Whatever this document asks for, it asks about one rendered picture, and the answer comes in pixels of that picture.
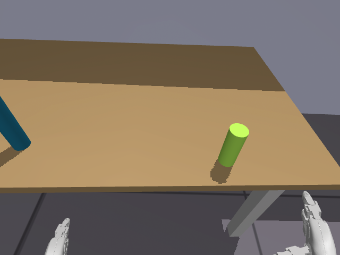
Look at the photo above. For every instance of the left robot hand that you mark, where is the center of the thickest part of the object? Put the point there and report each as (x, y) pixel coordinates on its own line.
(58, 245)

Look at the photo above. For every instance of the right robot hand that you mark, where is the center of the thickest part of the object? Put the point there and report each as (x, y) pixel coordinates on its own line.
(319, 240)

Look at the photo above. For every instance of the table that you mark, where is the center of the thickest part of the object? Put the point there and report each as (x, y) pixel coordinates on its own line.
(135, 117)

